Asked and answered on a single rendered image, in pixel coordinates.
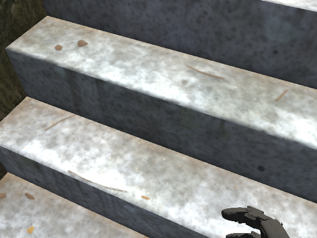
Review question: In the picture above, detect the right robot hand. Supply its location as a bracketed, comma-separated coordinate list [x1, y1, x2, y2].
[221, 205, 290, 238]

